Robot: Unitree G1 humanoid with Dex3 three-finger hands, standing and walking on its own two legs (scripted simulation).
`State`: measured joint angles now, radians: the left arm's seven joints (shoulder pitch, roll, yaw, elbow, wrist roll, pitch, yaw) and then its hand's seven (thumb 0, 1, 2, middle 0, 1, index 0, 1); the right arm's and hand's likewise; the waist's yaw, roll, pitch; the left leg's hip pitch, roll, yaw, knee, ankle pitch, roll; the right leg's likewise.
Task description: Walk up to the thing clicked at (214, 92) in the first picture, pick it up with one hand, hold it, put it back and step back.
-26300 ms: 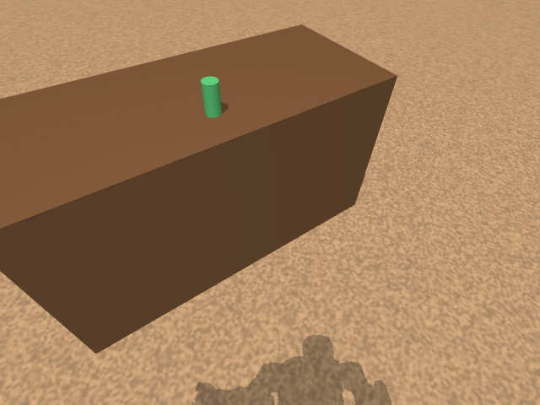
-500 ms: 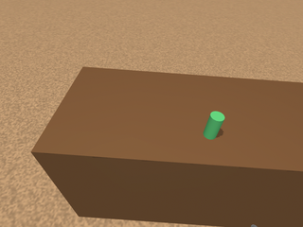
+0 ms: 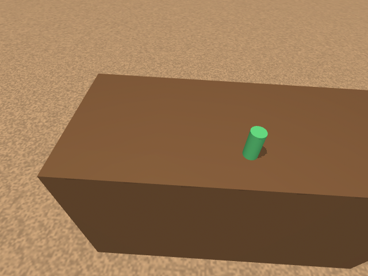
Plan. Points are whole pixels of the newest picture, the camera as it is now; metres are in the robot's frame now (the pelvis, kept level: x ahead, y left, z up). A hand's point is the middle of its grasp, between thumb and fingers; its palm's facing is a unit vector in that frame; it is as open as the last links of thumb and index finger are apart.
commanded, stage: home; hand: right
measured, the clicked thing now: (254, 143) +0.49 -0.22 -0.03
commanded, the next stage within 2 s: stand in 1.08 s
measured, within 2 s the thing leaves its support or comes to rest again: neither
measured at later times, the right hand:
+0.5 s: hand out of the picture +0.10 -0.25 -0.15, palm faces -0.05 +0.93 -0.36, open 17.4 cm
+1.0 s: hand out of the picture +0.10 -0.25 -0.15, palm faces -0.05 +0.93 -0.36, open 17.4 cm
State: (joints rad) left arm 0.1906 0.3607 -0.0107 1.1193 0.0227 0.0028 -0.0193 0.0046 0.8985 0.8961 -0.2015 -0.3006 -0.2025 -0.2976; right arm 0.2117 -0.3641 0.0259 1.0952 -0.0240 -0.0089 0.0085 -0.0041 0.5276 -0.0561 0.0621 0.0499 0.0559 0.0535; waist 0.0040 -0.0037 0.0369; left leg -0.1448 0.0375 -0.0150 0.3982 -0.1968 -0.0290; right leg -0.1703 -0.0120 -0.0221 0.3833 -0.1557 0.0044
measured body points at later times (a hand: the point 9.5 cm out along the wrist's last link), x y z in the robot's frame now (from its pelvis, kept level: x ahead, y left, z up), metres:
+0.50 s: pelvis +0.03 +0.01 +0.00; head +0.03 +0.01 +0.45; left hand +0.11 +0.31 -0.13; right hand +0.11 -0.29 -0.12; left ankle +0.02 +0.14 -0.74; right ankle +0.04 -0.12 -0.74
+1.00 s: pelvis +0.03 +0.01 +0.00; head +0.03 +0.01 +0.45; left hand +0.09 +0.31 -0.13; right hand +0.10 -0.29 -0.13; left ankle +0.02 +0.14 -0.74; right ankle +0.04 -0.12 -0.74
